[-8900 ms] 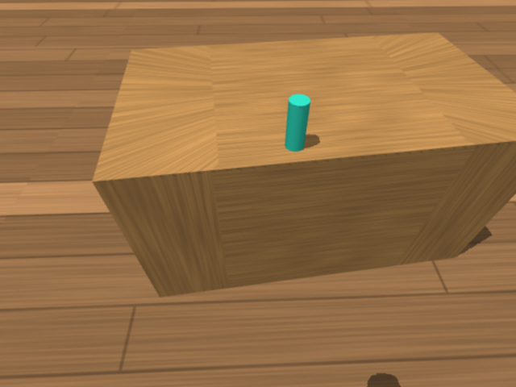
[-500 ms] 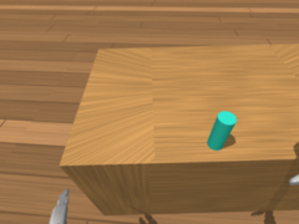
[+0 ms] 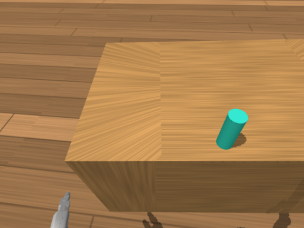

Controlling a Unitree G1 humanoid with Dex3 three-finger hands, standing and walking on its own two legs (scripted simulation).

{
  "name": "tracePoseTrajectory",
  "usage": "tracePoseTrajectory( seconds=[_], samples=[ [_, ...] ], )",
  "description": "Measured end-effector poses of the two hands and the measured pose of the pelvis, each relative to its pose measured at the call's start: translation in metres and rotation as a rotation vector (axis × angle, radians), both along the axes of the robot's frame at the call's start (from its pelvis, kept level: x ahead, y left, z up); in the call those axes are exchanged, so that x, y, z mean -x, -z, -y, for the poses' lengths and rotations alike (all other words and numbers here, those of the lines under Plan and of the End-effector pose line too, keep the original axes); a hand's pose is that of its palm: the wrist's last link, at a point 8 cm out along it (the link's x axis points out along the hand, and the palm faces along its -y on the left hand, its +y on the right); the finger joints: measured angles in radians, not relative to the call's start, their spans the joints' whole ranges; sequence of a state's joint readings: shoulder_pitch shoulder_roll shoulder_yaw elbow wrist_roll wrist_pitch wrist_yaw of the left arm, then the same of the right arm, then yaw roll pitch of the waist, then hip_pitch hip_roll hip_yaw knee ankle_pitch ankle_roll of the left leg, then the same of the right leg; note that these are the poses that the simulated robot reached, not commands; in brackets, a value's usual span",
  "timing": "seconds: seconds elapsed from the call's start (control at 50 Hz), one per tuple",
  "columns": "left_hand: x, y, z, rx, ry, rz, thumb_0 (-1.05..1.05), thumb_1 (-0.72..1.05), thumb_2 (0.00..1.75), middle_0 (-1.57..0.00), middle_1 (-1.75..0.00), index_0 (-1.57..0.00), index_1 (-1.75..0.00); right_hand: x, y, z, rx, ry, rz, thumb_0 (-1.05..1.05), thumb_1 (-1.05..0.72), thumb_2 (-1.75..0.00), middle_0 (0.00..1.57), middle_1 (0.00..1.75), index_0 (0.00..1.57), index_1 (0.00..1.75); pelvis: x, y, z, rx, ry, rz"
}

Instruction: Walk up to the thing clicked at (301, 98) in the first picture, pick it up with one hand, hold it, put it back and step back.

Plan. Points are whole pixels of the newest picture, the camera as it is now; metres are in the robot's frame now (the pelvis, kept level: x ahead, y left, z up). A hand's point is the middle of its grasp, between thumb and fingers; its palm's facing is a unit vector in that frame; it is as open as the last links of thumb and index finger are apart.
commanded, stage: go down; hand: right
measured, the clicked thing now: (230, 130) +0.40 -0.21 +0.01
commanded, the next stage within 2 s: approach in 1.64 s
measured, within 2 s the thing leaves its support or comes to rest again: neither
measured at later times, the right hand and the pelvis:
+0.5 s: hand out of the picture +0.32 -0.40 +0.11, palm faces +0.23 +0.97 -0.01, open 17.6 cm; pelvis +0.01 +0.00 -0.01, yaw +0 degrees
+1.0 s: hand out of the picture +0.31 -0.41 +0.11, palm faces +0.24 +0.97 -0.02, open 17.5 cm; pelvis +0.00 -0.01 -0.01, yaw +0 degrees
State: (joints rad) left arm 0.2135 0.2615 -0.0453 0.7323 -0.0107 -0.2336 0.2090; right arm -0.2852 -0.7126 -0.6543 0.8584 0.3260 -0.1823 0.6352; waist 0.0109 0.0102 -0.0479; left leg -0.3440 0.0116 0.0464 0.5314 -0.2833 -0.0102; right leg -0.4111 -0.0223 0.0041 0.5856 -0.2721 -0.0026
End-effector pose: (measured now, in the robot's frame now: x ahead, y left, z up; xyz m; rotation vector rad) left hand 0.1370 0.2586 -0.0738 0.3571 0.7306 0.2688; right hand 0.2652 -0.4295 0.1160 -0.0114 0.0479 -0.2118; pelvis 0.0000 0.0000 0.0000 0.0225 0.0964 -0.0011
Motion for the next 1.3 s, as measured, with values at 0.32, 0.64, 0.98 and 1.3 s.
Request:
tracePoseTrajectory(
  seconds=[0.32, 0.64, 0.98, 1.3],
  samples=[
    [-0.010, -0.003, 0.005, -0.018, 0.017, 0.044, -0.01, -0.55, 0.06, -0.06, -0.06, -0.06, -0.05, -0.011, 0.000, 0.014, -0.011, 0.018, -0.009, -0.02, 0.55, -0.07, 0.03, 0.05, 0.04, 0.05, -0.006, 0.004, 0.002, -0.006, 0.002, -0.036],
    [-0.016, -0.001, 0.010, -0.026, 0.014, 0.043, -0.01, -0.56, 0.07, -0.06, -0.06, -0.06, -0.06, -0.021, 0.005, 0.023, -0.011, 0.016, -0.011, -0.02, 0.54, -0.08, 0.03, 0.05, 0.04, 0.05, -0.012, 0.008, 0.007, -0.016, -0.003, -0.061],
    [-0.007, 0.003, 0.020, -0.013, 0.044, 0.035, -0.01, -0.55, 0.07, -0.06, -0.05, -0.06, -0.05, -0.007, 0.008, 0.028, 0.002, 0.034, -0.008, -0.02, 0.56, -0.09, 0.03, 0.06, 0.04, 0.06, -0.002, 0.011, 0.007, -0.019, 0.002, -0.056],
    [0.003, 0.000, 0.016, -0.024, 0.034, 0.051, -0.01, -0.54, 0.06, -0.06, -0.05, -0.06, -0.05, -0.004, 0.012, 0.029, -0.012, 0.027, -0.028, -0.02, 0.59, -0.08, 0.03, 0.06, 0.04, 0.06, 0.001, 0.012, 0.008, -0.018, -0.003, -0.055]
  ],
)
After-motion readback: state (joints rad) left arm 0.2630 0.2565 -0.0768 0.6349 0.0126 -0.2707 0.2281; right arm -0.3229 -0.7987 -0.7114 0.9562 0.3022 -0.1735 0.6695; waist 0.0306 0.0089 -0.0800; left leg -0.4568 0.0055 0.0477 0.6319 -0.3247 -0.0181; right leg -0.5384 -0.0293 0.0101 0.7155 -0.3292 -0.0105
